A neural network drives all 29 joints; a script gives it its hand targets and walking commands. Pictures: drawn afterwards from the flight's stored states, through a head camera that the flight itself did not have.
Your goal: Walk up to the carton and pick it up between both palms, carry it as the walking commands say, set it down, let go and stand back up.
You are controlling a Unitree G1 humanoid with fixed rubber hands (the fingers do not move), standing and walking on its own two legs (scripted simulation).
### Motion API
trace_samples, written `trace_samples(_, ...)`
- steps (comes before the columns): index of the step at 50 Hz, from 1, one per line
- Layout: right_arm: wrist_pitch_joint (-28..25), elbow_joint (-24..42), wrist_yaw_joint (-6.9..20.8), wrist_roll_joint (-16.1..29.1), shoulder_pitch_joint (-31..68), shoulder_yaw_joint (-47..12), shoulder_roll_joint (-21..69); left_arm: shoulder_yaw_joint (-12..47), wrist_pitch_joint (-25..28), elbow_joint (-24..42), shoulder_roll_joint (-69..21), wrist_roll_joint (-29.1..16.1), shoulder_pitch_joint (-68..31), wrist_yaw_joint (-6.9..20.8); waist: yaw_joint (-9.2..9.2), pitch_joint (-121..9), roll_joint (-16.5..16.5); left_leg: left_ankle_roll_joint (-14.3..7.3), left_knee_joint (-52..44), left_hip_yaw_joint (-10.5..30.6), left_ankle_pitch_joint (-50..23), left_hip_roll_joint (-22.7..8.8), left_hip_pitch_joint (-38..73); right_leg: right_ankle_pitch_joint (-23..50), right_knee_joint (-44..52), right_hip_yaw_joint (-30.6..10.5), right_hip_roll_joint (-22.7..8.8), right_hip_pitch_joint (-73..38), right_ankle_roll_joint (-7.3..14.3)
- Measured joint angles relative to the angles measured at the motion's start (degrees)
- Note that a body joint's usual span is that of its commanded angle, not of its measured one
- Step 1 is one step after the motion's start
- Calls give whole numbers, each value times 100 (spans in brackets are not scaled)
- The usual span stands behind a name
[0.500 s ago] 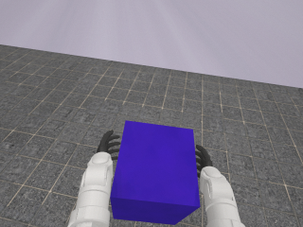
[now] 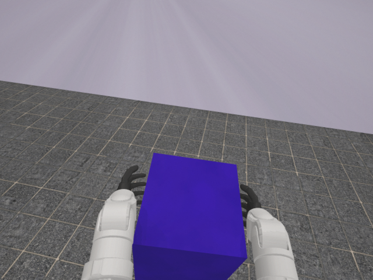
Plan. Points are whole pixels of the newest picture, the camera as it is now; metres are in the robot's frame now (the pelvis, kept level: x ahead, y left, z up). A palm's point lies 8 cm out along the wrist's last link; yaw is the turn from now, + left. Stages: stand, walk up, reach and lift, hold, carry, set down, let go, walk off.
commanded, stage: reach and lift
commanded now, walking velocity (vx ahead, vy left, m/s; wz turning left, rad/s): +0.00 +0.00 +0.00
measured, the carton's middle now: (185, 224) +0.29 +0.04 -0.02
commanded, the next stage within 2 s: hold in 1.14 s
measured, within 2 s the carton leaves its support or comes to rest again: neither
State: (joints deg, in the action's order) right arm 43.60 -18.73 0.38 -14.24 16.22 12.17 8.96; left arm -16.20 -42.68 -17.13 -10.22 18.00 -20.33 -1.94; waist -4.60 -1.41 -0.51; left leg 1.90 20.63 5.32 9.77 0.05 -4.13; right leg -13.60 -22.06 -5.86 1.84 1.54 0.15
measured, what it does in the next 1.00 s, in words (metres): stands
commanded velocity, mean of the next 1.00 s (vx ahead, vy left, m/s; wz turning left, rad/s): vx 0.00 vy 0.00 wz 0.00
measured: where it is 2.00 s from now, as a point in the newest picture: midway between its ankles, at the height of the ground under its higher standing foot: outside the picture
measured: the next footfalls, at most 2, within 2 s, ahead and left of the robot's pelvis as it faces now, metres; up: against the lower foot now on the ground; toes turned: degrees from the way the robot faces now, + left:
none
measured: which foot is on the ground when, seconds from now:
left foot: down 0.00-1.00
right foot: down 0.00-1.00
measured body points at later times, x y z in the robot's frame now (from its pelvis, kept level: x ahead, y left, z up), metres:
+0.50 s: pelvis +0.00 +0.02 +0.00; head -0.05 +0.02 +0.45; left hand +0.32 +0.16 +0.06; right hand +0.29 -0.13 +0.03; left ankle +0.03 +0.14 -0.74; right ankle -0.01 -0.12 -0.74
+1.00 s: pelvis +0.00 +0.01 +0.00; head -0.06 +0.01 +0.45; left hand +0.30 +0.16 +0.06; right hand +0.28 -0.13 +0.03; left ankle +0.03 +0.14 -0.74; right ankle -0.01 -0.12 -0.74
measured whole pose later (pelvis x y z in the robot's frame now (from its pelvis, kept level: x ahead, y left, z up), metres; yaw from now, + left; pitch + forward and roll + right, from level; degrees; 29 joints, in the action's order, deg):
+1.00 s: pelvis +0.00 +0.01 +0.00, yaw +0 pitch -8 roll +0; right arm 45.6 -14.1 0.3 -14.2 12.8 10.1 8.2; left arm -12.4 -42.8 -15.9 -9.5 17.0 -17.9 -1.8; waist -0.7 -0.5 -0.7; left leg 1.4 20.3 5.5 9.3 0.7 -3.2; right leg -13.3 -21.7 -5.7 1.2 0.5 -0.4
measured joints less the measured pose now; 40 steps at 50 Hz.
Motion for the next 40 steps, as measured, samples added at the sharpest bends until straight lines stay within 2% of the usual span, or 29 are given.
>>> trace_samples(3, 66, 99, -17, 4, -20, -35, -5, 55, 11, 38, 17, -14, 52, 23, 13, 58, 0, -7, 7, 15, -9, 8, 10, 18, 26, 14, -8, -32, -10)
trace_samples(9, 55, 111, -1, -18, 11, -27, 4, 79, 6, 114, 27, -56, 77, 3, 218, 114, -20, -27, 63, 73, -21, 45, -41, 45, 54, 71, -40, -42, -36)
trace_samples(19, 33, 145, 48, -57, 119, 303, 30, -101, 118, -200, -109, 76, -299, -5, 443, 193, 15, -110, 188, -35, 28, 101, -107, 24, -54, -34, -90, 44, -113)
trace_samples(28, 53, 297, 56, -51, -63, 130, -17, 97, 106, -107, -51, -29, -141, -28, 435, 198, -90, -129, 59, -101, 5, 123, -5, 31, 20, -101, -125, -15, -129)
trace_samples(40, 106, 462, 42, -26, -215, -21, -49, 280, 65, 43, 6, -115, 27, -44, 395, 147, -24, -102, -28, -63, -32, 103, 12, 46, 72, -65, -109, -24, -102)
